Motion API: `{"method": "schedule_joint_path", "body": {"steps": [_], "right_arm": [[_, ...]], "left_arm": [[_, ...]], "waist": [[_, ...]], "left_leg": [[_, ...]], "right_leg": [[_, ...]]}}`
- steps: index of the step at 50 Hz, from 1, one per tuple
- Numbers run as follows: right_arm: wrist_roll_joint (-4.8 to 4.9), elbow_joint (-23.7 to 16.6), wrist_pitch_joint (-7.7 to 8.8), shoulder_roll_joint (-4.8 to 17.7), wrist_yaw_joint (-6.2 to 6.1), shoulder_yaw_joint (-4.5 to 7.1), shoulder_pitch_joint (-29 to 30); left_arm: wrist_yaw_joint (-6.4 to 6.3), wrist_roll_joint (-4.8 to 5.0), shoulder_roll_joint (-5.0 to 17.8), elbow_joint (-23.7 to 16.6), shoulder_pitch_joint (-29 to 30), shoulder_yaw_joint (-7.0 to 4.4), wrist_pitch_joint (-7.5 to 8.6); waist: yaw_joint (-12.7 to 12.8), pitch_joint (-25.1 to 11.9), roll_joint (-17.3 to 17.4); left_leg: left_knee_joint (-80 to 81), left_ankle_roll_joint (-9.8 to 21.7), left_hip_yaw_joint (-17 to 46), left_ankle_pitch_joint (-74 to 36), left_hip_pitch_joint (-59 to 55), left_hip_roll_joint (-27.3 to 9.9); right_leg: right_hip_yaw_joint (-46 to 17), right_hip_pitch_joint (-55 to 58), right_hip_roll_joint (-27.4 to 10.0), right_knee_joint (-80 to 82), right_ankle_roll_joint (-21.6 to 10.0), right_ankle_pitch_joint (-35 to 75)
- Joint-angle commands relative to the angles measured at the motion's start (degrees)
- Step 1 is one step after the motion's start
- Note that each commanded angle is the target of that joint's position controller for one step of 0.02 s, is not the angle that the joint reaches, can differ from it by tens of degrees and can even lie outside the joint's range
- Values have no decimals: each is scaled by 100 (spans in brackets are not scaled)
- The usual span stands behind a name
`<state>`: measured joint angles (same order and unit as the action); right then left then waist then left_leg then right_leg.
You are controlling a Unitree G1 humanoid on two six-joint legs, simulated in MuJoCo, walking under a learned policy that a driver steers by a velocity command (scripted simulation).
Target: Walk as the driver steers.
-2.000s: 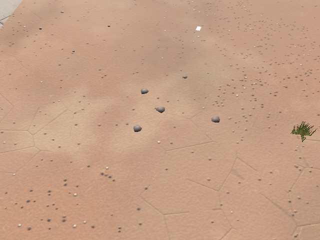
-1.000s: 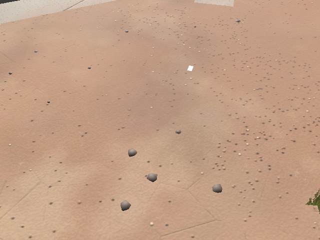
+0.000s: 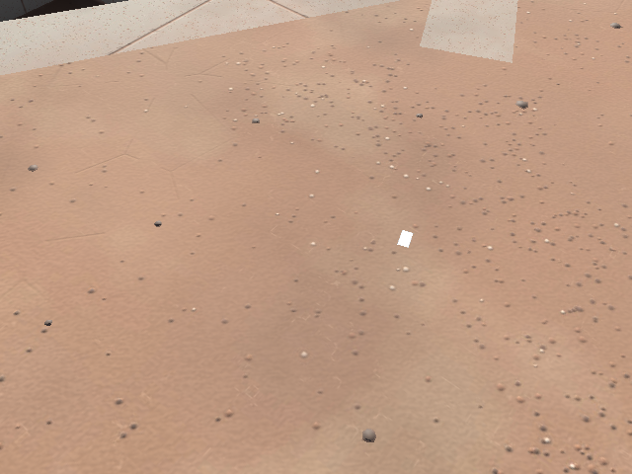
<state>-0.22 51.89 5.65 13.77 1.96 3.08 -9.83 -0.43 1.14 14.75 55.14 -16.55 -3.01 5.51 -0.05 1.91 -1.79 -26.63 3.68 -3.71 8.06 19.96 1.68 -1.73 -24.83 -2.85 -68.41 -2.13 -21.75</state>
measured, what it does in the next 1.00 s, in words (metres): walks ahead: right foot, then left foot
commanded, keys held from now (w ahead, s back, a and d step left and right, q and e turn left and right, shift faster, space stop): no key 0.32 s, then w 0.68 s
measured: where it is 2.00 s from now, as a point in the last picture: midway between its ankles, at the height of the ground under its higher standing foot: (310, 335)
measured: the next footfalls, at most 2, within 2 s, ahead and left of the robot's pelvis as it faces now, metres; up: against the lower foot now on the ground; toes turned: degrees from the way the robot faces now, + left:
right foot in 0.32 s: +0.25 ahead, -0.13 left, +0.00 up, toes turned +0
left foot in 0.66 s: +0.23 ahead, +0.12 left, +0.00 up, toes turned +3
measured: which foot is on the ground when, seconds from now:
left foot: down 0.00-0.36, up 0.38-0.64, down 0.66-1.00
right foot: up 0.00-0.30, down 0.32-0.66, up 0.68-1.00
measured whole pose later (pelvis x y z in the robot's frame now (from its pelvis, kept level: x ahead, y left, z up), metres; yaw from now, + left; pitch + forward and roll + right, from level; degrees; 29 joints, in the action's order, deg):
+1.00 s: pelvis +0.30 +0.02 +0.01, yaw +1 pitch +3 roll -1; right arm 0.1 61.7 5.0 10.5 -0.9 2.1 -27.1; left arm 0.8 1.4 14.2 52.1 -1.4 -4.4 4.1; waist -5.6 -1.3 -1.8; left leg -10.9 1.1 -2.4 14.9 -1.4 -0.3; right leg -0.1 -38.0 -4.6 -37.5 -1.1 2.5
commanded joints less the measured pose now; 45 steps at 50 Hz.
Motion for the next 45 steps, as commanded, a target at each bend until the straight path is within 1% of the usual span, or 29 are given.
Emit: {"method": "schedule_joint_path", "body": {"steps": [1,3,5,8,11,13,14,15,16,17,18,19,20,21,22,23,25,27,28,30,32,33,34,35,36,37,39,41,45], "right_arm": [[-85,-114,103,417,27,48,-77],[-103,-12,101,581,-55,59,-95],[-90,58,51,633,-151,51,-138],[-60,174,-28,763,-227,56,-284],[-26,345,-114,760,-247,48,-418],[15,421,-169,735,-255,47,-376],[66,435,-196,695,-268,36,-283],[103,479,-211,619,-275,15,-366],[23,496,-192,516,-285,-12,-608],[-55,656,-166,297,-272,-41,-1360],[-35,698,-206,155,-305,-91,-1278],[15,563,-248,353,-312,-48,-857],[103,453,-288,389,-326,-30,-559],[143,359,-311,466,-324,-3,-286],[150,283,-327,575,-302,41,-74],[169,281,-312,612,-279,76,-138],[114,345,-244,593,-265,127,-239],[70,483,-206,351,-284,97,-376],[50,546,-195,268,-280,86,-450],[49,674,-198,233,-268,97,-665],[53,828,-228,272,-267,125,-1078],[53,910,-220,406,-272,152,-1423],[60,941,-208,764,-304,199,-1849],[-34,930,-163,1377,-266,306,-1966],[-59,807,-58,1141,-268,238,-1553],[-29,701,14,885,-252,162,-1223],[35,564,50,770,-209,124,-961],[2,646,55,581,-228,66,-1241],[15,738,10,576,-302,47,-1584]], "left_arm": [[-86,-51,254,-165,-565,-129,-82],[-121,-70,211,-228,-440,-139,-151],[-126,-131,158,-368,-47,-115,-181],[-93,-119,91,-469,493,-65,-211],[-78,-103,212,-518,797,-80,-263],[-68,-136,286,-543,887,-100,-261],[-62,-161,290,-501,790,-111,-243],[-67,-200,380,-426,636,-147,-222],[-101,-237,685,-351,432,-223,-208],[-130,-213,868,-307,457,-249,-249],[-115,-111,560,-201,300,-221,-321],[-97,8,612,-141,47,-270,-375],[-97,14,809,-74,-207,-323,-396],[-110,-45,879,-104,-272,-343,-353],[-132,-136,871,-150,-189,-346,-261],[-148,-160,871,-221,62,-339,-175],[-132,-57,730,-360,575,-313,-91],[-103,0,783,-404,875,-344,-118],[-97,21,807,-366,847,-363,-144],[-95,93,795,-249,715,-375,-206],[-102,97,612,-212,710,-328,-252],[-92,59,356,-282,853,-252,-256],[-49,-37,-94,-406,1021,-138,-222],[-65,43,-3,-687,1146,-155,-131],[-59,134,425,-697,1300,-229,-48],[-29,116,564,-610,1138,-264,-18],[-48,-41,493,-425,969,-283,-9],[-25,-53,324,-416,1112,-271,-19],[44,-17,92,-571,1679,-195,-67]], "waist": [[228,-500,625],[325,-451,604],[281,-493,571],[67,-614,607],[-63,-549,633],[-46,-468,629],[68,-468,577],[148,-515,430],[59,-741,102],[-417,-1070,-483],[-225,-1151,-813],[23,-954,-824],[185,-848,-919],[305,-630,-962],[353,-421,-982],[203,-384,-966],[-55,-423,-636],[-194,-455,-590],[-221,-488,-617],[-333,-514,-562],[-518,-429,-411],[-645,-325,63],[-697,-335,1332],[-673,54,2131],[-499,421,1530],[-286,431,1192],[-150,238,818],[-190,112,763],[-330,174,767]], "left_leg": [[1291,964,1155,-3312,-709,-1454],[1340,997,773,-3997,-593,-1365],[1306,909,512,-4195,-662,-1266],[1283,770,319,-3910,-825,-1157],[1172,798,470,-3354,-1085,-1275],[920,778,645,-3027,-1220,-1360],[685,680,666,-2747,-1224,-1300],[407,473,669,-2303,-1203,-1094],[29,217,556,-1673,-1006,-769],[-149,-5,344,-75,-292,-345],[-424,-139,113,1194,47,-156],[-873,-155,-36,1877,567,16],[-1370,-119,-71,2162,1002,51],[-1915,-62,101,2304,1242,-27],[-2625,-6,404,2496,1448,-220],[-3040,48,571,2457,1552,-405],[-2655,131,543,2012,1143,-578],[-1761,112,215,1546,182,-418],[-1402,66,80,1259,-205,-307],[-639,-8,-182,567,-862,-108],[-279,31,-204,764,-1426,-40],[236,176,447,1319,-1707,-487],[1174,479,2142,2317,-2104,-1707],[2067,1178,4056,4001,-2018,-2545],[2097,1160,4174,4117,-1804,-2545],[1985,910,3604,3447,-1852,-2304],[2003,598,2607,2136,-1747,-1890],[2036,548,1901,934,-1749,-1642],[2073,538,1127,-113,-1677,-1389]], "right_leg": [[-136,-425,-392,128,72,345],[-56,-501,-315,649,174,727],[-21,-483,-329,1573,240,1281],[87,-84,-194,2713,239,2026],[44,71,-114,3253,228,2057],[37,165,-66,3582,135,1765],[90,408,-16,3982,56,1927],[81,830,2,4520,-51,2613],[-276,1510,-363,4469,-184,4400],[-651,2421,-765,4078,-641,4756],[-984,2520,-951,4189,-966,3362],[-1443,2527,-1078,4545,-1107,1507],[-2136,2481,-1382,5030,-1236,-253],[-2720,2185,-1629,5493,-1338,-1335],[-3028,1846,-1787,5827,-1375,-1716],[-3016,1630,-1835,5906,-1336,-1698],[-2252,1138,-1512,6039,-987,-1164],[-1327,526,-1050,6099,-744,-484],[-1022,364,-893,6040,-730,-340],[-720,134,-755,5786,-725,-543],[-576,-310,-588,5297,-577,-1077],[-301,-758,-332,4443,-373,-1046],[396,-1543,150,2379,19,-678],[174,-2730,355,1494,-74,-794],[-233,-3107,-34,941,-180,-287],[-304,-3213,-146,862,-235,337],[-214,-2773,-312,1179,-186,1054],[-49,-2374,-288,1528,-64,1610],[167,-1949,-180,2471,104,2351]]}}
